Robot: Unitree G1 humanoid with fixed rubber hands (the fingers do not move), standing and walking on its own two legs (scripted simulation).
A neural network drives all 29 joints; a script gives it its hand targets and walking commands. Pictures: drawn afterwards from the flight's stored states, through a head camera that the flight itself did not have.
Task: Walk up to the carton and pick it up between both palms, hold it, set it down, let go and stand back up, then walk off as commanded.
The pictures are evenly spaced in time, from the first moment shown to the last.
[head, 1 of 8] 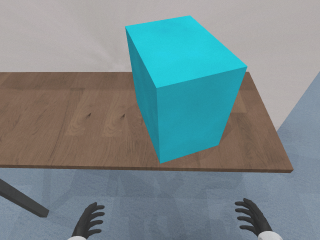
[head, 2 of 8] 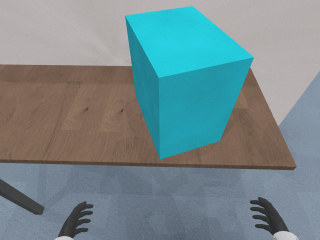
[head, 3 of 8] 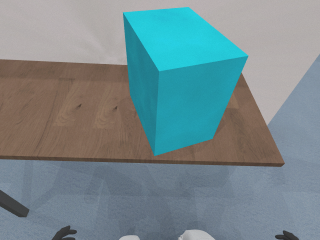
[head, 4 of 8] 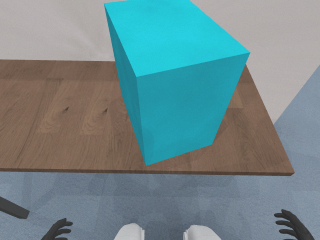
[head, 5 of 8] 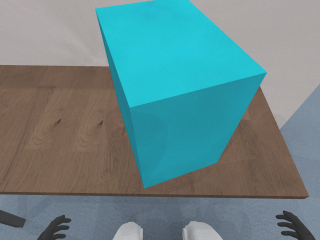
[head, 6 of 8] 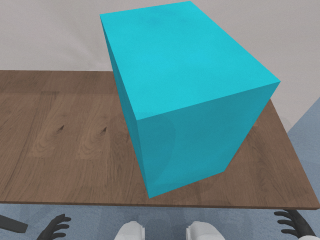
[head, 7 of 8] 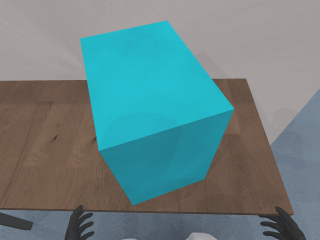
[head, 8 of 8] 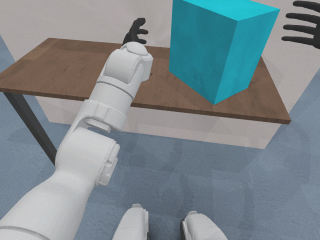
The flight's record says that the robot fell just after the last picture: yes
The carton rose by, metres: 0.01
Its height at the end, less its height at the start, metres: +0.00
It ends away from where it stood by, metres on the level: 0.06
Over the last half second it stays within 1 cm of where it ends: yes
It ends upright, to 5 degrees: yes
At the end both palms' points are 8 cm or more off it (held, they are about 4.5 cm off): yes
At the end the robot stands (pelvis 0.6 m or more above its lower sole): yes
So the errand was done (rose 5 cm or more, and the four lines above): no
